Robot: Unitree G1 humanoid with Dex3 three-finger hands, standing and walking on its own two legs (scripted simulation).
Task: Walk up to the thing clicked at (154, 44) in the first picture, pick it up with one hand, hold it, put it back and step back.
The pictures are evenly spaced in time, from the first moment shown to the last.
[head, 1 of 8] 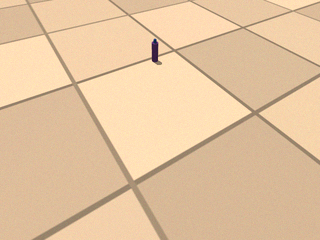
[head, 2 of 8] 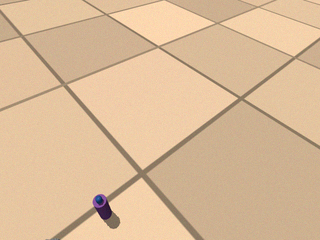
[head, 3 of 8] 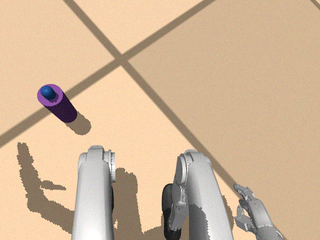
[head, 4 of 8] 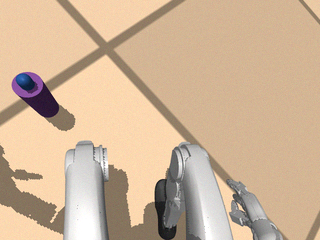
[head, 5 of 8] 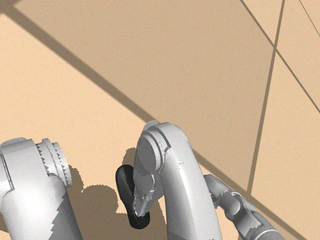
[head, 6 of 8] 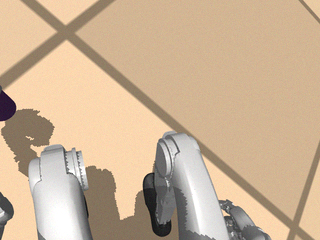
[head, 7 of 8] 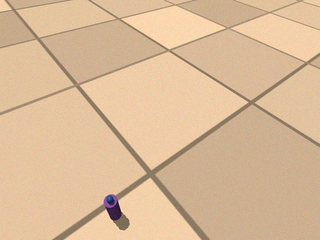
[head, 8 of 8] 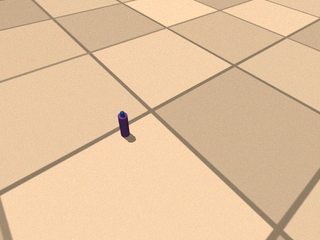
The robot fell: no
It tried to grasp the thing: yes
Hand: left
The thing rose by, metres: 0.61
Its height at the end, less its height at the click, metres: +0.00
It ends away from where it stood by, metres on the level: 0.02
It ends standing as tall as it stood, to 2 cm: yes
